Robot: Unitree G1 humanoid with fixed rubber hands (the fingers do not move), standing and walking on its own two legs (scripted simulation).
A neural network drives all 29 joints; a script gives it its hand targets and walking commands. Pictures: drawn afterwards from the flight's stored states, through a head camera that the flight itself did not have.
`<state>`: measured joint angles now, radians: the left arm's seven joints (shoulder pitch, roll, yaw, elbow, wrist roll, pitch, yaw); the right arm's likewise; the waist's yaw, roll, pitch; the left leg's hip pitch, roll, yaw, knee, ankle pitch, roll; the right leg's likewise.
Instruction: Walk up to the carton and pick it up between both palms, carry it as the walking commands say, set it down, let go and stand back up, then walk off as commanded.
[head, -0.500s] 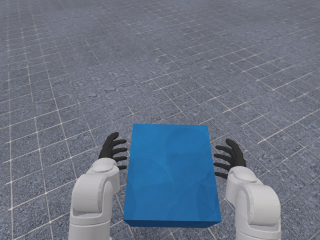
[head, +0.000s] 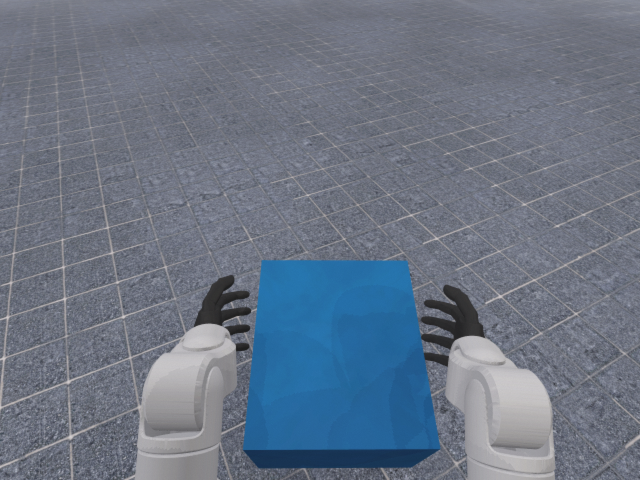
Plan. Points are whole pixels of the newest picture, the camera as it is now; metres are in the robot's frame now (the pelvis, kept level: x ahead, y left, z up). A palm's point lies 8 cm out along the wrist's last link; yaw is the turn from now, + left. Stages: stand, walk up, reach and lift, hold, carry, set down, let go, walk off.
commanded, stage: carry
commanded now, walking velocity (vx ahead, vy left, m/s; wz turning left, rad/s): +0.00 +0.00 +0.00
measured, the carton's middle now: (334, 361) +0.30 +0.00 +0.01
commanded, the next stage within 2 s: none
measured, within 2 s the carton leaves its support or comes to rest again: neither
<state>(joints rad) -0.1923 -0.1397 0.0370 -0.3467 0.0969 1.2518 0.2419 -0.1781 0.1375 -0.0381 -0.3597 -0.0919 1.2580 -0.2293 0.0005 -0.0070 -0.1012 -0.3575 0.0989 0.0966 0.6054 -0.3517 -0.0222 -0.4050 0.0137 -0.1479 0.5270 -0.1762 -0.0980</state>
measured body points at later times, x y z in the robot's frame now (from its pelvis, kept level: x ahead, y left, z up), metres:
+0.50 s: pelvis -0.06 +0.01 +0.01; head -0.06 +0.01 +0.46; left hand +0.20 +0.18 +0.10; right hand +0.24 -0.10 +0.10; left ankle -0.09 +0.14 -0.69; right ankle +0.07 -0.07 -0.73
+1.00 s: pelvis -0.16 +0.11 -0.01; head -0.14 +0.10 +0.44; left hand +0.00 +0.38 +0.08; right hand +0.15 +0.14 +0.07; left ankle -0.17 +0.20 -0.69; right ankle -0.08 +0.03 -0.73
